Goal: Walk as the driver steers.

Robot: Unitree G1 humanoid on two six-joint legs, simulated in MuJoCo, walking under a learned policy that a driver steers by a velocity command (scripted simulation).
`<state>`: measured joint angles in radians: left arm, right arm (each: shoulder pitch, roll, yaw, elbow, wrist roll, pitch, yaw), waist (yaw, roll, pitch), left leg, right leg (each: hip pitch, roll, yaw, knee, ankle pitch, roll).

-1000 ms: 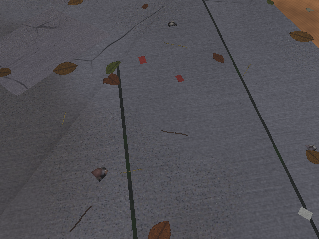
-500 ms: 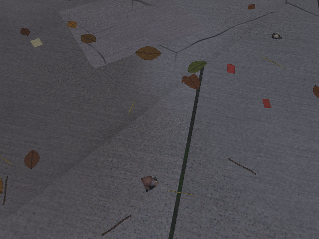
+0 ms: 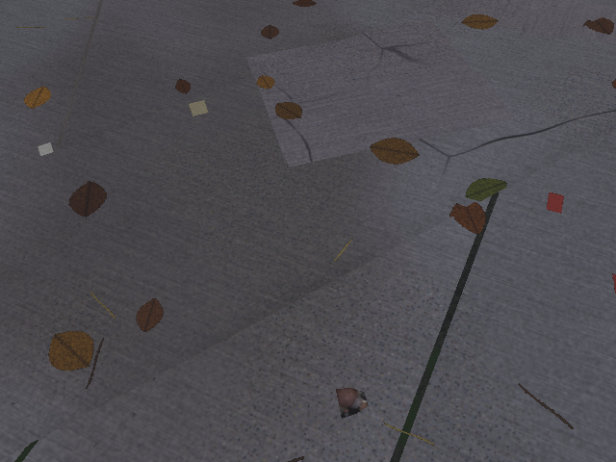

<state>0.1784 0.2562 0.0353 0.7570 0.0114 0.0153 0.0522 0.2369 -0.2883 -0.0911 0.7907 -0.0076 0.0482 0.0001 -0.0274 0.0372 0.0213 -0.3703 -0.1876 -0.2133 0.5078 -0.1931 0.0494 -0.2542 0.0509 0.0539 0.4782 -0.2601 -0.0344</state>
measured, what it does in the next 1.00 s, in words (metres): steps on the spot: left foot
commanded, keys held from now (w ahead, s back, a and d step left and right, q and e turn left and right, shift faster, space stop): no key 1.00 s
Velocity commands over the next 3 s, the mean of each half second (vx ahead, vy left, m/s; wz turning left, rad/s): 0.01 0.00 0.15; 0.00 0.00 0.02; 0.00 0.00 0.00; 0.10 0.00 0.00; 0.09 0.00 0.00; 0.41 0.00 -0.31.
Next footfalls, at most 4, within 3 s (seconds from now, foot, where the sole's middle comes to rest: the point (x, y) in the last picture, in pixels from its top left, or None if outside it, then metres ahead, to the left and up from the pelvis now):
0.34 left None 0.00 0.11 -0.77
2.64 left None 0.09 0.11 -0.77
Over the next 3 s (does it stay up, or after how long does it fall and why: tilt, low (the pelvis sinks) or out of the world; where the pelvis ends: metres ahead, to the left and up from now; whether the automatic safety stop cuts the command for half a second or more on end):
stays up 0.22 0.04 -0.01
